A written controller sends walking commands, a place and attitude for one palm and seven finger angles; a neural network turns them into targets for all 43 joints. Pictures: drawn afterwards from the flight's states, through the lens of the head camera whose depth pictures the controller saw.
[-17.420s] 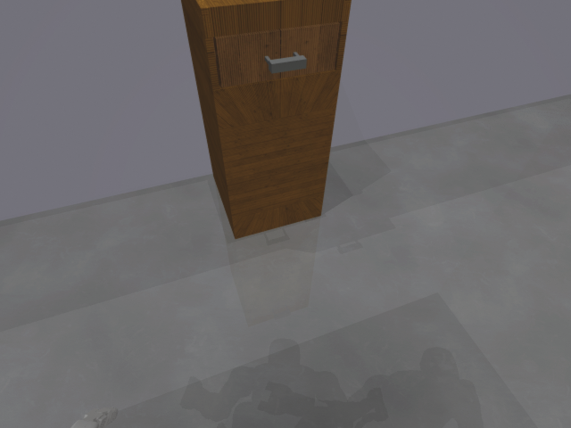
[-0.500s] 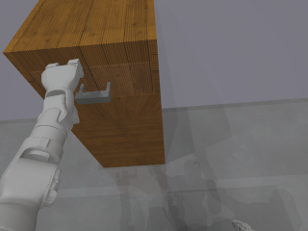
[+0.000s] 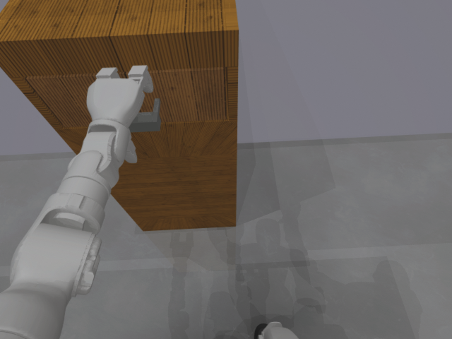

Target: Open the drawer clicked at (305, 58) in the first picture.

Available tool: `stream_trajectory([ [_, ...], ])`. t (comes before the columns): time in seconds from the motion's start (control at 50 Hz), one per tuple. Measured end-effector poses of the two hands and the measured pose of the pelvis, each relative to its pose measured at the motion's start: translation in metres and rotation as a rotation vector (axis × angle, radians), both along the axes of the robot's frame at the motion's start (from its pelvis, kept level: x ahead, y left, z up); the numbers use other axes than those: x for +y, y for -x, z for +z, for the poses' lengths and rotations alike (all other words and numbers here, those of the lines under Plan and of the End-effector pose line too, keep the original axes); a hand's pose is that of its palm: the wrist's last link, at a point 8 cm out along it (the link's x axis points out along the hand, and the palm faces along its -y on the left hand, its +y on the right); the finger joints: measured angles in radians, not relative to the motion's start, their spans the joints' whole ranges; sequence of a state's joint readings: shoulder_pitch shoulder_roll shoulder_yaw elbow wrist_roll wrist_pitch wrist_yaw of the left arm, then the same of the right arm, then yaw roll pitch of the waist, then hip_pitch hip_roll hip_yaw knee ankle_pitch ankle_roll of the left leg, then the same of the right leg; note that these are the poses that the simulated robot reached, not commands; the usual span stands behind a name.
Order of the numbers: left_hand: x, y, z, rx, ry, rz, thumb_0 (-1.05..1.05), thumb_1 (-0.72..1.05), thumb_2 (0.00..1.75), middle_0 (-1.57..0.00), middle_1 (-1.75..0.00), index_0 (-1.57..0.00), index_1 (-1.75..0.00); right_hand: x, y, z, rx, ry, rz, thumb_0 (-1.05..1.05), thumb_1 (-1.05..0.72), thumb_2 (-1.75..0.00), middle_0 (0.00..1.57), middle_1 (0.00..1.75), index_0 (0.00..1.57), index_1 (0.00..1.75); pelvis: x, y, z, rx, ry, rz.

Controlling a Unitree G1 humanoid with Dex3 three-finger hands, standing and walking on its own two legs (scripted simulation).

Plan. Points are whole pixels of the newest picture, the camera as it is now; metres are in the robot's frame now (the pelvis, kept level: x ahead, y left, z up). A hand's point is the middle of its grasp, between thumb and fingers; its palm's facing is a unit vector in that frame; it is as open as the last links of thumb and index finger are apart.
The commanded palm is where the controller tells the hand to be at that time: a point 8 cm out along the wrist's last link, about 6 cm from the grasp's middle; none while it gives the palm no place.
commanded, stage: lower the fingers behind the handle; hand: left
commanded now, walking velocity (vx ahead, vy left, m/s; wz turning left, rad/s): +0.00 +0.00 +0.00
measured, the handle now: (134, 113) +0.54 +0.18 +0.05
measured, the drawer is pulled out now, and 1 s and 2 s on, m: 0.00 0.00 0.00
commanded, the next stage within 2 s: close the thumb around the handle in 0.94 s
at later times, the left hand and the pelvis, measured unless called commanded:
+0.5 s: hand (116, 140) +0.49 +0.21 +0.03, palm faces -0.01 -0.01 -1.00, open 13.9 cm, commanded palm +0.47 +0.21 +0.09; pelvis +0.00 -0.01 -0.01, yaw +1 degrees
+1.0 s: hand (117, 140) +0.49 +0.21 +0.03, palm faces -0.07 +0.00 -1.00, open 13.8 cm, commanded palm +0.47 +0.21 +0.08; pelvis +0.01 +0.00 +0.00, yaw +0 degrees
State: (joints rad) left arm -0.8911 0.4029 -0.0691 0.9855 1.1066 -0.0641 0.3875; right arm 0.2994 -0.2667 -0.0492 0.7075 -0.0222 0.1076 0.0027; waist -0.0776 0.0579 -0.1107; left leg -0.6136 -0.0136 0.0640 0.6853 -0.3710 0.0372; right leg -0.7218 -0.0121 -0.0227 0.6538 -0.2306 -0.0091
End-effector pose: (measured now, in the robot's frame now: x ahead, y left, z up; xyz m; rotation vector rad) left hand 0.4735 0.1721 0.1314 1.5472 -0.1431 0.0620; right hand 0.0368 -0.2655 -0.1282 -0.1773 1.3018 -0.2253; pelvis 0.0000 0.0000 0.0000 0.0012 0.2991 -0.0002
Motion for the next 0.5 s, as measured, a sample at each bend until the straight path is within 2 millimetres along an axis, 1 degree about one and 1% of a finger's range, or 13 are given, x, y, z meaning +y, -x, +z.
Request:
stream_trajectory([
  [0.08,0.003,-0.001,-0.001,0.079,-0.066,0.116,0.00,-0.49,0.30,-0.38,-1.27,-0.35,-1.26,0.016,0.012,-0.008,0.020,-0.066,-0.047,0.01,-0.91,-0.90,0.20,0.30,0.20,0.30,-0.002,0.002,0.003,-0.018,-0.006,-0.018],
  [0.12,0.010,-0.001,-0.005,0.147,-0.062,0.176,0.00,-0.49,0.30,-0.36,-1.25,-0.34,-1.25,0.020,0.016,-0.008,0.013,-0.076,-0.069,0.01,-0.91,-0.90,0.20,0.30,0.20,0.30,-0.003,0.004,0.004,-0.028,-0.010,-0.024],
  [0.16,0.018,0.000,-0.010,0.211,-0.050,0.205,0.00,-0.49,0.30,-0.35,-1.24,-0.34,-1.24,0.020,0.019,-0.005,0.002,-0.069,-0.082,0.01,-0.91,-0.90,0.20,0.30,0.21,0.30,-0.006,0.006,0.005,-0.034,-0.012,-0.026],
  [0.22,0.025,0.003,-0.018,0.276,-0.043,0.172,0.00,-0.49,0.30,-0.34,-1.22,-0.33,-1.22,0.012,0.022,0.000,-0.009,-0.033,-0.081,0.01,-0.91,-0.90,0.20,0.30,0.21,0.30,-0.009,0.007,0.006,-0.037,-0.012,-0.022],
  [0.28,0.031,0.008,-0.024,0.281,-0.043,0.102,0.00,-0.49,0.30,-0.32,-1.21,-0.33,-1.21,-0.001,0.025,0.005,-0.003,0.019,-0.062,0.01,-0.91,-0.90,0.20,0.30,0.21,0.30,-0.011,0.008,0.004,-0.030,-0.010,-0.013],
  [0.34,0.036,0.012,-0.029,0.249,-0.036,0.041,0.00,-0.49,0.30,-0.31,-1.21,-0.32,-1.21,-0.017,0.026,0.008,0.016,0.069,-0.038,0.01,-0.91,-0.90,0.20,0.30,0.21,0.30,-0.012,0.007,0.001,-0.014,-0.007,-0.001],
  [0.4,0.040,0.014,-0.038,0.209,-0.024,0.021,0.00,-0.49,0.30,-0.31,-1.20,-0.32,-1.20,-0.030,0.025,0.010,0.037,0.106,-0.012,0.01,-0.91,-0.90,0.20,0.30,0.21,0.30,-0.012,0.006,-0.003,0.008,-0.003,0.013],
  [0.44,0.041,0.013,-0.045,0.188,-0.017,0.025,0.00,-0.49,0.30,-0.31,-1.20,-0.32,-1.20,-0.036,0.023,0.011,0.047,0.121,0.000,0.01,-0.91,-0.90,0.20,0.30,0.20,0.30,-0.012,0.005,-0.005,0.023,0.000,0.020],
  [0.5,0.040,0.007,-0.050,0.144,-0.011,0.040,0.00,-0.49,0.30,-0.32,-1.20,-0.32,-1.20,-0.040,0.018,0.011,0.053,0.131,0.011,0.01,-0.91,-0.90,0.20,0.30,0.20,0.30,-0.012,0.003,-0.008,0.046,0.005,0.027],
])
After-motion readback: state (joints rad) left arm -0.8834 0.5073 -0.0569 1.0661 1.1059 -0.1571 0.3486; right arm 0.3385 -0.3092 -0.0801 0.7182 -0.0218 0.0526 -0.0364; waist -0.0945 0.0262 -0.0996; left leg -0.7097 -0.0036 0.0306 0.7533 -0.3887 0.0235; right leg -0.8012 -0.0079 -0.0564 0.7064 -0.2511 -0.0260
